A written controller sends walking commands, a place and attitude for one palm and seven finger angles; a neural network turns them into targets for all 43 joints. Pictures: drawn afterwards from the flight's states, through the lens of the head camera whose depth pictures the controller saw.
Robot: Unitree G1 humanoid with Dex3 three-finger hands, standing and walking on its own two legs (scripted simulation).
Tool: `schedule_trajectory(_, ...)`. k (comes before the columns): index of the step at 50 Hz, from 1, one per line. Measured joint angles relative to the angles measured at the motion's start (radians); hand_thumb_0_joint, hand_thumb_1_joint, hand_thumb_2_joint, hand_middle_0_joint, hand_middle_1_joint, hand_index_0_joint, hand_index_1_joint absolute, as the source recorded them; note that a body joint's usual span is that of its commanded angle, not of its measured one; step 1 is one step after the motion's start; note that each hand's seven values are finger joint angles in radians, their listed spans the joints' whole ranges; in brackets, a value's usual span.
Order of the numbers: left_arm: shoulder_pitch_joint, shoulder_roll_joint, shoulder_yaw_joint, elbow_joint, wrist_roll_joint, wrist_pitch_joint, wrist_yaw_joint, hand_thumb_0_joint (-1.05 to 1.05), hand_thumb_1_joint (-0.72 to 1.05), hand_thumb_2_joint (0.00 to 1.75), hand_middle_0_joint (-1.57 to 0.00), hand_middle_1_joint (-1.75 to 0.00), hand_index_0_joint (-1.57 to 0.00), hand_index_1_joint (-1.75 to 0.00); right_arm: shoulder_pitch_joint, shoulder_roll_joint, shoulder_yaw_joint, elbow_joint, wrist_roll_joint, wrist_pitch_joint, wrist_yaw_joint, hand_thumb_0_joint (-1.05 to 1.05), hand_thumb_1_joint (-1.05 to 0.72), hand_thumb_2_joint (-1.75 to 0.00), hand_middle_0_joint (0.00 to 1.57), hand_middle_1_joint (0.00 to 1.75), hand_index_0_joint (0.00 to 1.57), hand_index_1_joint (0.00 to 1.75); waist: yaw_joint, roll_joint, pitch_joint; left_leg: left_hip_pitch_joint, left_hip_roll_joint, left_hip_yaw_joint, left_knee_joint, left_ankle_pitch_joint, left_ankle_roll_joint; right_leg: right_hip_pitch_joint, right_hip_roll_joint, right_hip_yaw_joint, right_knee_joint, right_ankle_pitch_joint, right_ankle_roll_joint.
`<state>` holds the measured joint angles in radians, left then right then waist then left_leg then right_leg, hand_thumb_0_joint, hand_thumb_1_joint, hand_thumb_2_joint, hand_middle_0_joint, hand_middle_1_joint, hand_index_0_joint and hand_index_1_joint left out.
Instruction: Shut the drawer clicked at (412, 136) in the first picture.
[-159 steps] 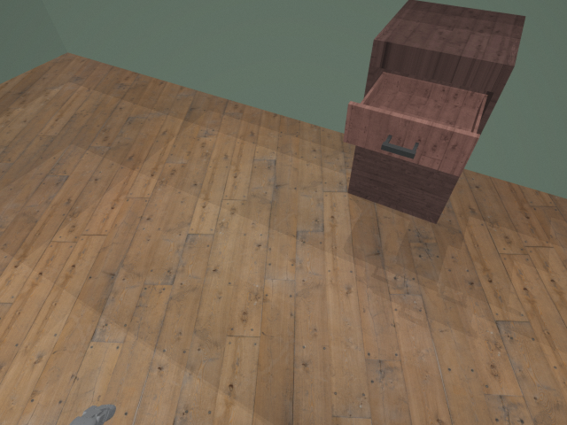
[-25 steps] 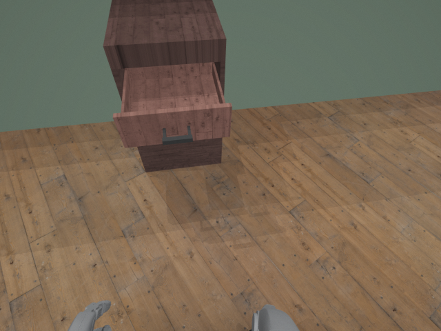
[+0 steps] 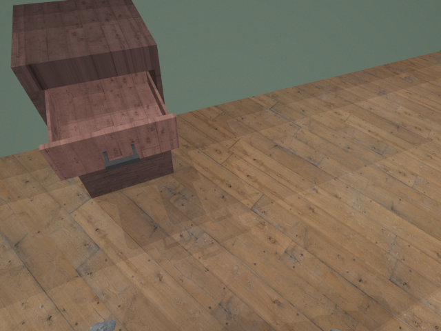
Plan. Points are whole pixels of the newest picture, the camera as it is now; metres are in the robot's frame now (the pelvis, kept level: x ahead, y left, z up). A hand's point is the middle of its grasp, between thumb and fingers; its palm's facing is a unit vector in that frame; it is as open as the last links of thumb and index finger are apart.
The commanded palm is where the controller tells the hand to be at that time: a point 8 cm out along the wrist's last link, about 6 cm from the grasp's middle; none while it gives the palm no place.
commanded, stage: walk to a spot facing it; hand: left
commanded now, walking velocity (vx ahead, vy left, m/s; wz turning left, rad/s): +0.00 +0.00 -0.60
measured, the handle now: (121, 156) +0.59 +0.34 -0.18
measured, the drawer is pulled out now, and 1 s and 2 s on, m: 0.27 0.27 0.27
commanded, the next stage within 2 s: turn to face it in 1.02 s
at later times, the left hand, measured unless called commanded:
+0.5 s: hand (152, 327) +0.15 +0.14 -0.15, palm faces -0.27 -0.93 -0.26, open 7.4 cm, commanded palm none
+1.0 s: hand (160, 294) +0.21 +0.14 -0.17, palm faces -0.47 -0.86 -0.17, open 7.4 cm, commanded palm none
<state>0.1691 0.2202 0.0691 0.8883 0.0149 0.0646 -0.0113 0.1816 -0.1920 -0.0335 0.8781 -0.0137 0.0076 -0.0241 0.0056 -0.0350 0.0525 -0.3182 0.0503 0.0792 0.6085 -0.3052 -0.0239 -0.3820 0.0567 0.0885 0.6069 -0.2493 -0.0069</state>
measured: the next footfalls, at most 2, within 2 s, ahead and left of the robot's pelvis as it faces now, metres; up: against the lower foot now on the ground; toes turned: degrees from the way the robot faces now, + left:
right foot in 0.42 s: +0.01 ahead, -0.14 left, +0.00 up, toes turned -22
left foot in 0.88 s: +0.19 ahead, +0.04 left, +0.00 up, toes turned -24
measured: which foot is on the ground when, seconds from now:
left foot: down 0.00-0.42, up 0.44-0.86, down 0.88-1.00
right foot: up 0.00-0.40, down 0.42-0.88, up 0.90-1.00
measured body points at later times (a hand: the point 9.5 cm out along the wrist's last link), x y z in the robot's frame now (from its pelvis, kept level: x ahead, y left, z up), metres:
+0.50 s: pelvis -0.01 -0.03 +0.00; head +0.02 -0.06 +0.45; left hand +0.16 +0.19 -0.13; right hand -0.05 -0.29 -0.16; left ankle +0.00 +0.11 -0.68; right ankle -0.02 -0.12 -0.73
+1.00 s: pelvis +0.10 -0.03 +0.01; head +0.12 -0.01 +0.46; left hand +0.24 +0.18 -0.15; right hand +0.04 -0.28 -0.11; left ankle +0.15 +0.05 -0.73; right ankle -0.01 -0.12 -0.65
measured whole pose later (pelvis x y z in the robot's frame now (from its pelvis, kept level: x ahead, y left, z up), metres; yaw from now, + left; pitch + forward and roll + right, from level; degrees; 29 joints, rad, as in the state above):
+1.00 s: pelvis +0.10 -0.03 +0.01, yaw -34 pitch +0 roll -1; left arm 0.31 0.24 0.09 1.00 0.03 0.04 -0.04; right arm 0.23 -0.18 -0.01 0.89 -0.03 -0.04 -0.01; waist 0.03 -0.04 0.03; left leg -0.24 0.07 0.15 0.53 -0.28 0.02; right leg -0.44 0.01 0.00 1.07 -0.43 0.00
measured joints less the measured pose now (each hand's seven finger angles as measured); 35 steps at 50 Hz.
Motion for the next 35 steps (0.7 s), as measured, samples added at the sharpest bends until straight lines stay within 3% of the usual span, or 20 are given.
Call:
schedule_trajectory(3,0.025,0.019,0.016,0.016,0.008,0.012,-0.006,0.0,0.91,0.9,-0.2,-0.3,-0.2,-0.3,0.004,0.013,0.015,-0.011,-0.008,-0.006,0.002,0.0,-0.9,-0.9,0.2,0.3,0.2,0.3,0.009,-0.012,-0.006,0.022,0.016,0.04,-0.006,-0.009,0.041,-0.082,0.002,-0.027,0.273,-0.19,0.021)
schedule_trajectory(6,0.045,0.035,0.029,0.029,0.01,0.012,-0.018,0.01,0.91,0.9,-0.2,-0.3,-0.2,-0.3,0.014,0.024,0.022,-0.007,-0.012,-0.008,-0.001,0.0,-0.9,-0.9,0.2,0.3,0.2,0.3,0.017,-0.014,-0.001,0.073,0.03,0.074,-0.072,0.009,0.043,-0.134,-0.026,-0.061,0.501,-0.168,0.046)
schedule_trajectory(8,0.055,0.038,0.032,0.035,0.008,0.014,-0.021,0.01,0.91,0.9,-0.2,-0.3,-0.2,-0.3,0.018,0.026,0.021,-0.002,-0.011,-0.008,-0.003,0.0,-0.9,-0.9,0.2,0.3,0.2,0.3,0.022,-0.009,0.003,0.099,0.04,0.098,-0.107,0.024,0.042,-0.139,-0.05,-0.076,0.546,-0.151,0.061)
schedule_trajectory(15,0.053,0.02,0.023,0.052,0.006,0.026,-0.024,0.01,0.91,0.9,-0.19,-0.3,-0.19,-0.3,0.033,0.018,0.001,0.024,-0.01,-0.003,0.009,0.0,-0.9,-0.9,0.2,0.3,0.2,0.3,0.012,0.022,0.029,0.137,0.083,0.186,-0.12,0.017,0.028,-0.054,-0.11,-0.134,0.334,-0.181,0.069)
schedule_trajectory(18,0.033,0.007,0.015,0.048,0.006,0.018,-0.025,0.01,0.91,0.9,-0.19,-0.3,-0.19,-0.3,0.041,0.001,-0.014,0.039,-0.013,0.003,0.017,0.0,-0.9,-0.9,0.2,0.3,0.2,0.3,-0.002,0.041,0.041,0.129,0.109,0.222,-0.077,-0.006,0.011,-0.002,-0.108,-0.158,0.206,-0.186,0.051)
schedule_trajectory(21,0.019,0.002,0.006,0.026,0.007,-0.007,-0.025,0.01,0.91,0.9,-0.19,-0.3,-0.19,-0.3,0.066,-0.023,-0.028,0.047,-0.009,0.01,0.022,0.0,-0.9,-0.9,0.2,0.3,0.2,0.3,-0.011,0.056,0.037,0.093,0.141,0.248,0.024,-0.056,-0.015,0.084,-0.097,-0.179,0.008,-0.07,0.012)
schedule_trajectory(22,0.011,-0.003,0.004,0.023,0.009,-0.022,-0.02,0.01,0.91,0.9,-0.19,-0.3,-0.19,-0.3,0.07,-0.036,-0.032,0.053,-0.007,0.018,0.025,0.0,-0.9,-0.9,0.2,0.3,0.2,0.3,-0.01,0.071,0.035,0.052,0.151,0.22,0.113,-0.118,-0.025,0.074,-0.086,-0.18,0.01,-0.072,-0.015)
schedule_trajectory(24,-0.001,-0.017,-0.005,0.014,0.003,-0.034,-0.01,0.0,0.91,0.9,-0.2,-0.3,-0.2,-0.3,0.069,-0.059,-0.036,0.068,-0.007,0.045,0.02,0.01,-0.9,-0.9,0.2,0.3,0.2,0.3,-0.015,0.097,0.038,-0.04,0.126,0.099,0.316,-0.212,-0.031,0.063,-0.067,-0.182,0.039,-0.081,-0.034)
schedule_trajectory(27,0.013,-0.022,-0.007,0.006,-0.001,-0.044,0.001,0.0,0.91,0.9,-0.2,-0.3,-0.2,-0.3,0.064,-0.069,-0.037,0.084,-0.013,0.061,0.026,0.01,-0.91,-0.9,0.2,0.3,0.19,0.3,-0.01,0.092,0.022,-0.131,0.089,0.011,0.481,-0.143,-0.036,0.097,-0.047,-0.159,-0.027,-0.046,-0.038)
schedule_trajectory(35,0.082,-0.018,-0.017,0.044,0.006,-0.068,-0.007,0.0,0.91,0.9,-0.2,-0.3,-0.2,-0.3,0.046,-0.062,-0.035,0.057,-0.02,0.028,0.041,0.01,-0.91,-0.9,0.19,0.3,0.19,0.3,-0.006,0.054,-0.033,-0.171,0.065,-0.019,0.354,-0.021,-0.053,0.182,-0.017,-0.087,-0.179,0.015,-0.049)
